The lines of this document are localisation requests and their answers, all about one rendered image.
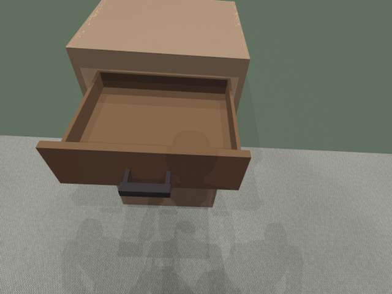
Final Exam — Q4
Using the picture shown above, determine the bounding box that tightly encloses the handle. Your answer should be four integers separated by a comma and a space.
118, 169, 171, 198

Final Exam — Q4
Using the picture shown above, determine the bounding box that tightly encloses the cabinet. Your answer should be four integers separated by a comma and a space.
66, 0, 250, 208

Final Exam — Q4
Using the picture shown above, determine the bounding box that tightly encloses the drawer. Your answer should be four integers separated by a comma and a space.
36, 70, 251, 190

